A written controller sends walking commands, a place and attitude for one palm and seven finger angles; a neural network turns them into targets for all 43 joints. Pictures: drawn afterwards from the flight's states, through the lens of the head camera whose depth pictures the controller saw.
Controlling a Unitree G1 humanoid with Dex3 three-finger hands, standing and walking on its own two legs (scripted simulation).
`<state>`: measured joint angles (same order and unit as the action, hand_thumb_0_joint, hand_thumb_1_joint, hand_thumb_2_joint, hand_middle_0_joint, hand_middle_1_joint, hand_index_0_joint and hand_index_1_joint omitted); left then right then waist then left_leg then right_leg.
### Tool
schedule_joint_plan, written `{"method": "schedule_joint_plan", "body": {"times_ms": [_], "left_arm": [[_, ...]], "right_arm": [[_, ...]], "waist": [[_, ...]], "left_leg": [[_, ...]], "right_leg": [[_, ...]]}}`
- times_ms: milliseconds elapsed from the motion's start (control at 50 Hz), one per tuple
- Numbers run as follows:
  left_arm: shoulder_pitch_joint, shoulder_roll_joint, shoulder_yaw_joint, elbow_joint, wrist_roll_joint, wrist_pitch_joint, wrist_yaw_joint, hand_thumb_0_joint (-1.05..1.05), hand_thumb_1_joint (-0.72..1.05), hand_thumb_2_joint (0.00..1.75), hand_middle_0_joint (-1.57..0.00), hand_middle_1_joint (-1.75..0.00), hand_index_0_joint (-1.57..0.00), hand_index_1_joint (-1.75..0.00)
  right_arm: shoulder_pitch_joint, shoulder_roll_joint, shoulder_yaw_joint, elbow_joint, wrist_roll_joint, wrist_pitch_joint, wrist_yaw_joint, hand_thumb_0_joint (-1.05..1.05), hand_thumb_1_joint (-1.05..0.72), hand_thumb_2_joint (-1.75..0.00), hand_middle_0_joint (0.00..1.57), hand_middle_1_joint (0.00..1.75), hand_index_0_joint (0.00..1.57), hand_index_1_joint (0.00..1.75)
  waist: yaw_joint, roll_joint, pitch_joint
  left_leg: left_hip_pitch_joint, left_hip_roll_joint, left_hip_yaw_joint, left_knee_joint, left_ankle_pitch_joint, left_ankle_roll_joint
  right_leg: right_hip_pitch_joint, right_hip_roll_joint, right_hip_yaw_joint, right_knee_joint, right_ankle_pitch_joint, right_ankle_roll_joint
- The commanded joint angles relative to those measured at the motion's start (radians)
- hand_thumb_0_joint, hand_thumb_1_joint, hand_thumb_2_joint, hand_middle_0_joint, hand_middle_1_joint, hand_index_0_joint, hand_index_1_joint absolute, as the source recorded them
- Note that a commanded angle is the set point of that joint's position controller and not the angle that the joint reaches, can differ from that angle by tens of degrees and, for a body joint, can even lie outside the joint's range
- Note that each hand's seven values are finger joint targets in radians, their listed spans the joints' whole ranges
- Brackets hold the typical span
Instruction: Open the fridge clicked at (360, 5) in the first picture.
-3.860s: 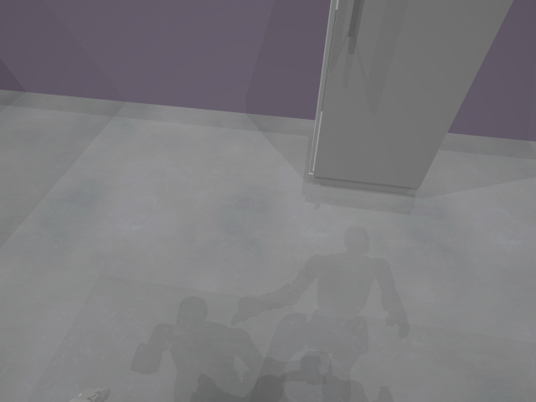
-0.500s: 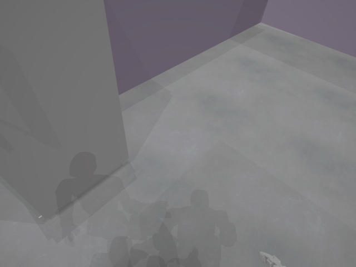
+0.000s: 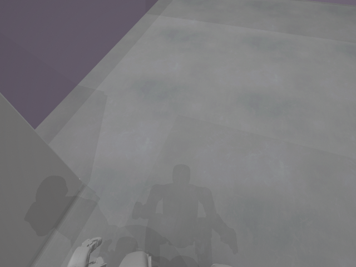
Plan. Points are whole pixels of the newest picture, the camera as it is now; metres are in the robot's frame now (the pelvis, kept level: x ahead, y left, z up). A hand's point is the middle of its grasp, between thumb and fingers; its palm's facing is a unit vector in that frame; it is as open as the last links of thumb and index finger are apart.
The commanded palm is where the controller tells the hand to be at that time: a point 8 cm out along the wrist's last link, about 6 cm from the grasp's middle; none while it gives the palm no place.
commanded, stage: turn to face it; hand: left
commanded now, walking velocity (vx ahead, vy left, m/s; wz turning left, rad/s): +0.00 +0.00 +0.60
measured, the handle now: out of the picture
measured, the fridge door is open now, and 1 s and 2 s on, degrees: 0 0 0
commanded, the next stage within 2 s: none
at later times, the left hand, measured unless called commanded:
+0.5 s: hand out of the picture +0.04 +0.24 -0.16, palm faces +0.22 -0.94 -0.24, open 7.4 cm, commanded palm none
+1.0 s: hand out of the picture -0.08 +0.20 -0.17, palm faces +0.54 -0.81 -0.23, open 7.4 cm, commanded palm none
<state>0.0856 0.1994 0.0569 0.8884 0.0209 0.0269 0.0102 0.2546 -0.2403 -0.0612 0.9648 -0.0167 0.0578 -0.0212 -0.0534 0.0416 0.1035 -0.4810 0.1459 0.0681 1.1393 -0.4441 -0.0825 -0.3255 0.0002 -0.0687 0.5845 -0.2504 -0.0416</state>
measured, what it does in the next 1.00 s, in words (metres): steps on the spot, turning left: left foot, then right foot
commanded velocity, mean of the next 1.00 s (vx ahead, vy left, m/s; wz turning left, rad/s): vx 0.00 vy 0.00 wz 0.60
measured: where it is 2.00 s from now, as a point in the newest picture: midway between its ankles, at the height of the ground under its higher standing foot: outside the picture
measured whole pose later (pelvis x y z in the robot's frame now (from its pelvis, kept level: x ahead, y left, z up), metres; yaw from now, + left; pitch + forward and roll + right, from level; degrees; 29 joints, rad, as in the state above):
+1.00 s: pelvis -0.02 +0.00 +0.00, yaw +33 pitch +0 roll +1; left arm 0.23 0.22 0.04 0.90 0.03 0.02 0.01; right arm 0.11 -0.27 -0.07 0.90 -0.01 0.07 0.03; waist 0.02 -0.03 0.09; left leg -0.31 0.04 0.09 0.66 -0.36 -0.05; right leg -0.22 -0.18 -0.25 0.60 -0.36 0.04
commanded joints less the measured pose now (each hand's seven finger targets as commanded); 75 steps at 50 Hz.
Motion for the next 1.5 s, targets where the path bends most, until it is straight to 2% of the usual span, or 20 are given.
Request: {"method": "schedule_joint_plan", "body": {"times_ms": [0, 140, 200, 300, 420, 560, 600, 620, 680, 860, 940, 980, 1000, 1020, 1120, 1320, 1380, 1400, 1440, 1480], "left_arm": [[0.051, 0.15, 0.022, -0.026, 0.004, -0.026, 0.019, 0.0, 0.9, 0.9, -0.2, -0.3, -0.2, -0.3], [0.062, 0.129, 0.01, 0.02, -0.011, -0.015, 0.023, 0.0, 0.9, 0.9, -0.2, -0.3, -0.2, -0.3], [0.064, 0.059, 0.008, -0.019, -0.01, 0.003, 0.02, 0.0, 0.9, 0.9, -0.2, -0.3, -0.2, -0.3], [0.059, 0.062, 0.026, -0.009, -0.006, -0.008, 0.007, 0.0, 0.9, 0.9, -0.2, -0.3, -0.2, -0.3], [0.036, 0.057, 0.024, -0.022, -0.016, -0.007, 0.01, 0.0, 0.9, 0.9, -0.2, -0.3, -0.2, -0.3], [0.22, 0.11, 0.036, 0.007, -0.019, -0.008, 0.021, 0.0, 0.9, 0.9, -0.2, -0.3, -0.2, -0.3], [0.212, 0.262, 0.061, -0.019, 0.01, -0.016, 0.03, 0.0, 0.9, 0.9, -0.2, -0.3, -0.2, -0.3], [0.149, 0.25, 0.056, -0.042, -0.001, -0.016, 0.035, 0.0, 0.9, 0.9, -0.2, -0.3, -0.2, -0.3], [0.022, 0.172, 0.027, -0.069, 0.002, -0.026, 0.026, 0.0, 0.9, 0.9, -0.2, -0.3, -0.2, -0.3], [0.196, 0.242, 0.036, -0.03, 0.011, -0.025, 0.02, 0.0, 0.9, 0.9, -0.2, -0.3, -0.2, -0.3], [0.186, 0.259, 0.048, -0.028, 0.007, -0.018, 0.017, 0.0, 0.9, 0.9, -0.2, -0.3, -0.2, -0.3], [0.18, 0.22, 0.047, -0.054, -0.009, -0.013, 0.007, 0.0, 0.9, 0.9, -0.2, -0.3, -0.2, -0.3], [0.141, 0.145, 0.024, -0.102, -0.012, -0.013, -0.001, 0.0, 0.9, 0.9, -0.2, -0.3, -0.2, -0.3], [0.075, 0.16, 0.018, -0.121, -0.001, 0.004, 0.012, 0.0, 0.9, 0.9, -0.2, -0.3, -0.2, -0.3], [0.101, 0.148, 0.035, -0.061, -0.008, 0.004, -0.002, 0.0, 0.9, 0.9, -0.2, -0.3, -0.2, -0.3], [0.06, 0.132, 0.024, -0.097, -0.013, -0.002, 0.01, 0.0, 0.9, 0.9, -0.2, -0.3, -0.2, -0.3], [0.137, 0.14, 0.026, -0.086, -0.019, -0.015, 0.016, 0.0, 0.9, 0.9, -0.2, -0.3, -0.2, -0.3], [0.172, 0.164, 0.032, -0.081, -0.016, -0.025, 0.021, 0.0, 0.9, 0.9, -0.2, -0.3, -0.2, -0.3], [0.192, 0.303, 0.051, -0.09, 0.005, -0.034, 0.029, 0.0, 0.9, 0.9, -0.2, -0.3, -0.2, -0.3], [0.115, 0.241, 0.042, -0.104, -0.003, -0.032, 0.03, 0.0, 0.9, 0.9, -0.2, -0.3, -0.2, -0.3]], "right_arm": [[0.08, -0.031, 0.007, -0.022, -0.006, -0.021, 0.001, 0.0, -0.9, -0.9, 0.2, 0.3, 0.2, 0.3], [0.098, -0.022, 0.018, 0.015, 0.001, -0.042, 0.016, 0.0, -0.9, -0.9, 0.2, 0.3, 0.2, 0.3], [0.073, -0.149, -0.013, -0.024, -0.019, -0.048, 0.01, 0.0, -0.9, -0.9, 0.2, 0.3, 0.2, 0.3], [0.033, -0.122, -0.022, -0.039, -0.011, -0.059, -0.002, 0.0, -0.9, -0.9, 0.2, 0.3, 0.2, 0.3], [0.069, -0.153, -0.046, -0.042, -0.008, -0.047, 0.003, 0.0, -0.9, -0.9, 0.2, 0.3, 0.2, 0.3], [-0.062, -0.169, -0.065, -0.105, -0.002, -0.021, 0.022, 0.0, -0.9, -0.9, 0.2, 0.3, 0.2, 0.3], [-0.08, -0.063, -0.05, -0.154, 0.003, -0.014, 0.032, 0.0, -0.9, -0.9, 0.2, 0.3, 0.2, 0.3], [-0.104, -0.128, -0.062, -0.155, -0.011, -0.009, 0.033, 0.0, -0.9, -0.9, 0.2, 0.3, 0.2, 0.3], [-0.063, -0.1, -0.057, -0.101, -0.012, 0.007, 0.051, 0.0, -0.9, -0.9, 0.2, 0.3, 0.2, 0.3], [-0.22, -0.076, -0.024, -0.152, 0.001, -0.003, 0.058, 0.0, -0.9, -0.9, 0.2, 0.3, 0.2, 0.3], [-0.159, -0.093, -0.021, -0.15, 0.004, -0.021, 0.053, 0.0, -0.9, -0.9, 0.2, 0.3, 0.2, 0.3], [-0.034, -0.214, -0.052, -0.125, -0.005, -0.04, 0.048, 0.0, -0.9, -0.9, 0.2, 0.3, 0.2, 0.3], [0.039, -0.322, -0.079, -0.116, -0.002, -0.044, 0.042, 0.0, -0.9, -0.9, 0.2, 0.3, 0.2, 0.3], [0.099, -0.32, -0.075, -0.085, 0.008, -0.04, 0.033, 0.0, -0.9, -0.9, 0.2, 0.3, 0.2, 0.3], [-0.115, -0.198, -0.039, -0.138, -0.002, -0.049, 0.016, 0.0, -0.9, -0.9, 0.2, 0.3, 0.2, 0.3], [-0.075, -0.21, -0.059, -0.125, -0.009, -0.033, 0.023, 0.0, -0.9, -0.9, 0.2, 0.3, 0.2, 0.3], [-0.101, -0.2, -0.064, -0.135, -0.002, -0.029, 0.025, 0.0, -0.9, -0.9, 0.2, 0.3, 0.2, 0.3], [-0.102, -0.178, -0.062, -0.14, 0.004, -0.03, 0.027, 0.0, -0.9, -0.9, 0.2, 0.3, 0.2, 0.3], [-0.085, -0.09, -0.046, -0.176, 0.006, -0.032, 0.035, 0.0, -0.9, -0.9, 0.2, 0.3, 0.2, 0.3], [-0.099, -0.128, -0.061, -0.144, -0.006, -0.007, 0.039, 0.0, -0.9, -0.9, 0.2, 0.3, 0.2, 0.3]], "waist": [[0.026, -0.173, -0.182], [0.027, -0.122, -0.087], [0.02, 0.284, -0.012], [0.031, 0.078, -0.145], [-0.006, 0.103, -0.211], [0.077, 0.093, -0.205], [0.097, -0.346, -0.109], [0.087, -0.306, -0.098], [0.006, -0.201, -0.006], [0.105, -0.25, -0.085], [0.079, -0.257, -0.152], [0.005, -0.013, -0.251], [-0.035, 0.279, -0.261], [-0.052, 0.19, -0.269], [0.042, 0.101, -0.146], [0.022, 0.119, -0.147], [0.063, 0.105, -0.177], [0.083, 0.044, -0.191], [0.092, -0.322, -0.181], [0.063, -0.282, -0.111]], "left_leg": [[0.023, -0.03, -0.01, -0.082, 0.057, 0.013], [0.28, -0.053, 0.014, -0.613, 0.283, 0.042], [0.14, 0.224, -0.491, -0.935, 0.292, 0.237], [0.317, 0.114, -0.319, -0.835, 0.494, 0.246], [0.417, 0.103, -0.378, -0.783, 0.615, 0.269], [0.139, -0.016, -0.4, -0.75, 0.316, 0.168], [-0.205, -0.229, -0.102, -0.324, -0.071, 0.035], [-0.149, -0.163, -0.138, -0.139, -0.093, 0.05], [-0.116, -0.12, -0.095, 0.081, 0.067, 0.033], [-0.012, -0.114, 0.031, -0.285, 0.006, 0.008], [0.155, -0.132, 0.074, -0.556, 0.098, 0.035], [0.503, 0.017, -0.113, -0.745, 0.475, 0.115], [0.625, 0.282, -0.437, -0.736, 0.95, 0.265], [0.59, 0.307, -0.412, -0.716, 0.995, 0.306], [0.346, 0.094, -0.239, -0.767, 0.684, 0.233], [0.3, 0.061, -0.405, -0.757, 0.57, 0.253], [0.227, 0.02, -0.419, -0.681, 0.587, 0.216], [0.153, -0.022, -0.398, -0.617, 0.508, 0.172], [-0.129, -0.227, -0.119, -0.222, -0.14, 0.041], [-0.093, -0.155, -0.156, 0.038, -0.078, 0.047]], "right_leg": [[0.11, -0.238, 0.158, -0.234, 0.372, -0.117], [0.002, -0.223, 0.051, -0.15, 0.07, -0.024], [-0.117, -0.033, -0.035, 0.26, -0.289, 0.086], [-0.188, -0.059, 0.062, 0.44, -0.199, 0.093], [-0.159, -0.031, 0.063, 0.277, -0.234, 0.109], [0.215, -0.014, 0.035, -0.179, -0.026, 0.079], [0.286, -0.447, 0.453, -0.412, -0.212, -0.084], [0.129, -0.49, 0.418, -0.409, -0.172, -0.113], [0.028, -0.314, 0.15, -0.314, 0.048, -0.058], [0.241, -0.353, 0.017, -0.19, 0.436, -0.077], [0.259, -0.352, -0.048, -0.064, 0.509, -0.026], [0.008, -0.273, -0.126, 0.241, 0.276, 0.079], [-0.281, -0.144, -0.111, 0.457, -0.395, 0.145], [-0.294, -0.147, 0.006, 0.544, -0.425, 0.133], [-0.212, -0.124, 0.05, 0.554, -0.171, 0.142], [-0.066, -0.041, 0.051, 0.191, -0.186, 0.129], [0.109, -0.02, 0.039, -0.043, -0.047, 0.117], [0.225, -0.057, 0.066, -0.195, 0.034, 0.108], [0.333, -0.495, 0.422, -0.308, 0.23, -0.069], [0.143, -0.422, 0.332, -0.313, 0.136, -0.097]]}}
